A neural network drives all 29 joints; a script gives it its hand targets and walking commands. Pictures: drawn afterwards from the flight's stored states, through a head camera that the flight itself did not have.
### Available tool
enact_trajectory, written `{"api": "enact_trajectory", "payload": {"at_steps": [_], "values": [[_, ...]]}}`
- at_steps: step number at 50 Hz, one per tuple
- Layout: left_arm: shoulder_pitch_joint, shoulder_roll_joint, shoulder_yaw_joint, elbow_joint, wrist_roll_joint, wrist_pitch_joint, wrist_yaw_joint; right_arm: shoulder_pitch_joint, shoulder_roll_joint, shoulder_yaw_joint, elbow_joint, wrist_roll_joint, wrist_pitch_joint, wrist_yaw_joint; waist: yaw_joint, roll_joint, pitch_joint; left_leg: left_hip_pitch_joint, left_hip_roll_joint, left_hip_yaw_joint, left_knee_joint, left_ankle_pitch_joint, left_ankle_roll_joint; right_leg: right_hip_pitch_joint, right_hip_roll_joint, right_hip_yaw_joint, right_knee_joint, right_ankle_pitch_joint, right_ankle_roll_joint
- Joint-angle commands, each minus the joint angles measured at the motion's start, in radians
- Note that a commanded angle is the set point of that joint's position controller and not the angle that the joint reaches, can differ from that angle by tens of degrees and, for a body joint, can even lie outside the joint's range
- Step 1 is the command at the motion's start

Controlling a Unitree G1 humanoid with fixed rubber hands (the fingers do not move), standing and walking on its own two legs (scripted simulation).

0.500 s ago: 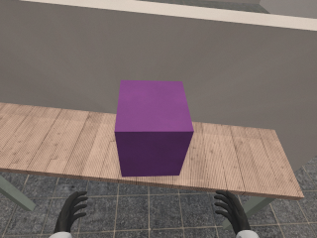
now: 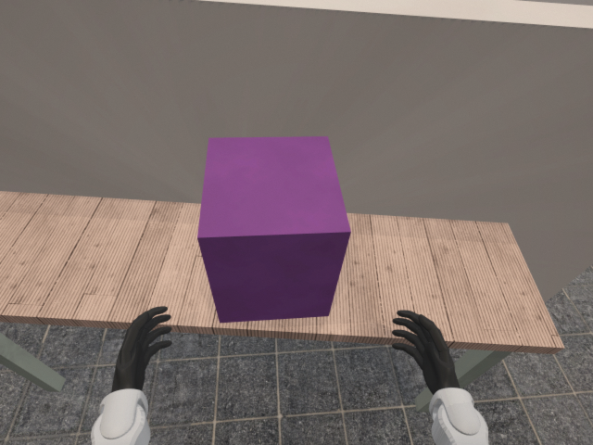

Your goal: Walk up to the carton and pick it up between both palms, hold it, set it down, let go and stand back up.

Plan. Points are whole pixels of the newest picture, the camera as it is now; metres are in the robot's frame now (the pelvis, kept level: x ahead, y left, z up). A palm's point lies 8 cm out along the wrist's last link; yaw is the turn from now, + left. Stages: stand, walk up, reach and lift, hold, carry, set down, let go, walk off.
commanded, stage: reach and lift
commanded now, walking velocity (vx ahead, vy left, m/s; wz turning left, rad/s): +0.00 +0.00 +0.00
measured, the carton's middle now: (272, 232) +0.45 +0.05 -0.01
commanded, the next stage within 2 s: none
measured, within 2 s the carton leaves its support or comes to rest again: neither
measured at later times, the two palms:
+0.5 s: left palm (133, 304) +0.28 +0.23 +0.02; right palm (431, 298) +0.30 -0.19 +0.03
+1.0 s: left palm (130, 240) +0.34 +0.24 +0.08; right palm (428, 228) +0.38 -0.18 +0.09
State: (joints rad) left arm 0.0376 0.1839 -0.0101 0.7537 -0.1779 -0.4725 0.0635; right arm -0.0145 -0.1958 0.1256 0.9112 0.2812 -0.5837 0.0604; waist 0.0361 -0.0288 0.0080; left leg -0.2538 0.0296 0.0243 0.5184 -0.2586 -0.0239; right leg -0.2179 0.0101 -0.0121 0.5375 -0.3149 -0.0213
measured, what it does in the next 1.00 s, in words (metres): stands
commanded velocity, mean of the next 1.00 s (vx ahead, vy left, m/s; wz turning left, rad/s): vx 0.00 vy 0.00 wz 0.00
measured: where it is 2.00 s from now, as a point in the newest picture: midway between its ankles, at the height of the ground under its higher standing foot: outside the picture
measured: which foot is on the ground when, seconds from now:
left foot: down 0.00-1.00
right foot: down 0.00-1.00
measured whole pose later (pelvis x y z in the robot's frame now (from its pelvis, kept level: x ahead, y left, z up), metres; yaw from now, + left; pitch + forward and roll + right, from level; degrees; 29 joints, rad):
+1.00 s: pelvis +0.00 +0.00 +0.01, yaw -1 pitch +5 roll -1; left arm -0.45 0.22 0.11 0.57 -0.15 0.16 0.04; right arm -0.56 -0.31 0.09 0.81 0.36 -0.02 -0.03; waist 0.08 -0.02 -0.06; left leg -0.28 0.05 0.03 0.35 -0.16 -0.02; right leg -0.22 0.03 0.01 0.32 -0.18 -0.02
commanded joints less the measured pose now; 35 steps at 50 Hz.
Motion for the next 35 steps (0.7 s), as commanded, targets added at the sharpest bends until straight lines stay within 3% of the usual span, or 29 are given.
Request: {"api": "enact_trajectory", "payload": {"at_steps": [1,3,5,11,13,18,23,27,29,32,35], "values": [[-0.227,0.122,0.028,-0.149,-0.024,-0.01,0.008,-0.241,-0.121,-0.036,-0.165,0.005,0.0,-0.007,-0.001,0.01,-0.168,0.113,-0.035,0.017,-0.058,0.169,-0.011,-0.055,-0.004,0.043,-0.135,0.105,0.005],[-0.235,0.127,0.027,-0.195,-0.039,0.003,0.015,-0.261,-0.132,-0.024,-0.223,0.027,0.017,-0.008,0.013,0.014,-0.247,0.141,-0.032,0.014,-0.049,0.241,-0.014,-0.027,0.003,0.036,-0.124,0.176,0.004],[-0.218,0.116,0.046,-0.187,-0.014,0.032,0.008,-0.236,-0.136,-0.001,-0.203,0.043,0.044,-0.012,0.013,0.018,-0.227,0.177,-0.036,0.016,-0.047,0.329,-0.018,-0.004,0.005,0.044,-0.14,0.268,0.005],[-0.266,0.107,0.07,-0.237,0.005,0.114,-0.016,-0.278,-0.14,0.003,-0.232,0.051,0.099,-0.041,0.001,0.016,-0.241,0.218,-0.039,0.013,-0.076,0.387,-0.014,0.031,0.006,0.045,-0.173,0.357,0.014],[-0.278,0.107,0.083,-0.269,0.021,0.147,-0.017,-0.295,-0.153,0.002,-0.231,0.06,0.125,-0.043,0.013,0.038,-0.25,0.246,-0.034,0.016,-0.085,0.421,-0.02,0.021,0.013,0.035,-0.189,0.336,0.004],[-0.343,0.112,0.108,-0.313,0.027,0.222,-0.021,-0.387,-0.158,-0.019,-0.323,0.04,0.191,-0.059,0.016,0.007,-0.284,0.237,-0.038,0.027,-0.107,0.41,-0.002,0.055,0.009,0.041,-0.206,0.368,0.019],[-0.416,0.112,0.117,-0.391,0.029,0.299,-0.023,-0.461,-0.176,-0.046,-0.361,0.042,0.26,-0.064,0.016,0.02,-0.317,0.272,-0.032,0.028,-0.118,0.447,-0.003,0.058,0.02,0.031,-0.233,0.35,0.006],[-0.506,0.109,0.112,-0.379,0.03,0.368,-0.018,-0.548,-0.18,-0.068,-0.332,0.031,0.334,-0.065,0.02,0.031,-0.291,0.257,-0.023,0.026,-0.146,0.385,0.003,0.028,0.021,0.029,-0.252,0.263,0.0],[-0.533,0.115,0.119,-0.408,0.027,0.393,-0.012,-0.59,-0.195,-0.081,-0.382,0.038,0.354,-0.064,0.03,0.025,-0.335,0.265,-0.022,0.029,-0.147,0.389,0.004,0.028,0.025,0.024,-0.255,0.249,0.003],[-0.585,0.118,0.121,-0.367,0.041,0.438,-0.013,-0.628,-0.2,-0.086,-0.301,0.039,0.403,-0.06,0.023,0.037,-0.303,0.263,-0.022,0.028,-0.153,0.365,0.008,0.014,0.025,0.028,-0.27,0.21,0.0],[-0.617,0.135,0.129,-0.405,0.035,0.457,-0.011,-0.675,-0.216,-0.091,-0.337,0.05,0.42,-0.061,0.036,0.029,-0.383,0.269,-0.024,0.03,-0.142,0.406,0.006,0.038,0.029,0.023,-0.259,0.257,0.01]]}}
